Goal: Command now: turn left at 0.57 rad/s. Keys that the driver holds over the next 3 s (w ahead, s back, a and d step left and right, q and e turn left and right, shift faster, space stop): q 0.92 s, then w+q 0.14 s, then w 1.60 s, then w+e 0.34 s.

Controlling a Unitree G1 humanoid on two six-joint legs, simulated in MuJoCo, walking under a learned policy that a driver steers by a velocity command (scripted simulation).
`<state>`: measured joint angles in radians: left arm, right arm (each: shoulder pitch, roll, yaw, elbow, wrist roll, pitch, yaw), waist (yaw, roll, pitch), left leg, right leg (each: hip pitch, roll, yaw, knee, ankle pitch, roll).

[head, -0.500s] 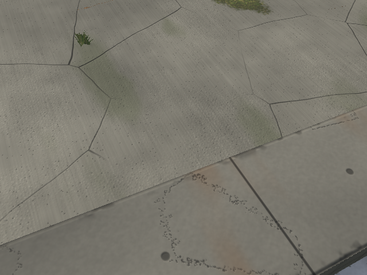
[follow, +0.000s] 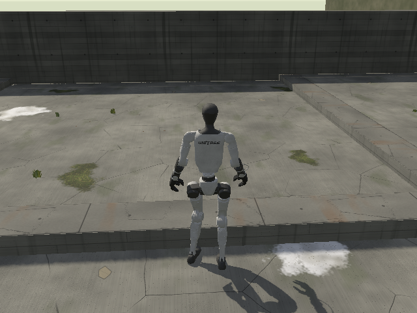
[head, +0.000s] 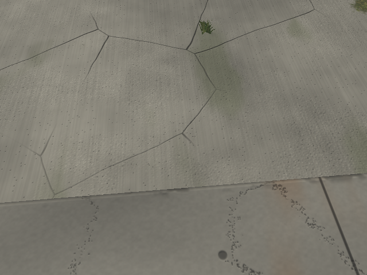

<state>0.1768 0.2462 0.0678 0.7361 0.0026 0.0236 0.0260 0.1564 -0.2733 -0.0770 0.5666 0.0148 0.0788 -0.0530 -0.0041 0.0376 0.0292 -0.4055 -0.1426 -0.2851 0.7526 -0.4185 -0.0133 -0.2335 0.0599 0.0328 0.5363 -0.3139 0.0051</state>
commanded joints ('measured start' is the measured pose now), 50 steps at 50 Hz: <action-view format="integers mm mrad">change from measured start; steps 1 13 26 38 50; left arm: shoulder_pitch -138 16 -84 -86 10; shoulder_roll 151 132 77 88 117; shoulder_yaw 29 19 11 20 34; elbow -142 -181 -203 -147 -105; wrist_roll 65 23 17 3 -10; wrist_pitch -25 6 -10 -11 -61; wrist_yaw -6 47 16 25 -1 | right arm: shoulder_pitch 235 -17 127 5 -43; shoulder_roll -177 -57 -243 -171 -120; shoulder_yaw -75 -9 -53 -32 -28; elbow -13 -56 -74 -67 -68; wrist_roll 16 4 -39 -13 11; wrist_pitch -13 -7 -43 -61 -44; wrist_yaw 3 31 40 11 5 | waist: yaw -99 41 -60 -3 39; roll -271 -197 331 98 46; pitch -107 -97 -154 -139 -149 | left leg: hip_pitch -120 -259 317 285 64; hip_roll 2 131 547 323 185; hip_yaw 82 230 -261 -68 -213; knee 809 447 -409 -371 -305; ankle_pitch -319 -48 751 587 50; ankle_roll -96 -183 387 238 142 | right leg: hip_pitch -59 257 -423 -326 174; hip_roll -519 -365 -55 -41 -86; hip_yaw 470 75 -116 20 69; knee -219 -149 735 495 -197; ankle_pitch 635 565 -399 -48 105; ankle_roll -279 -279 88 112 -25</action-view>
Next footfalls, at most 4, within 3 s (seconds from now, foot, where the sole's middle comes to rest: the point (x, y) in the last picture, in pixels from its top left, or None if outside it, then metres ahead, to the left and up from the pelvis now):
0.48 left None -0.06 0.13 -0.77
1.00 right None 0.01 -0.05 -0.77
1.42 left None -0.05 0.23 -0.77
1.96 right None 0.34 0.24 -0.58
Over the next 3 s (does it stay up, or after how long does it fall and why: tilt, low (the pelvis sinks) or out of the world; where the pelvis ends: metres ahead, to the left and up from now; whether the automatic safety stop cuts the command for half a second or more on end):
stays up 0.59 0.57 0.19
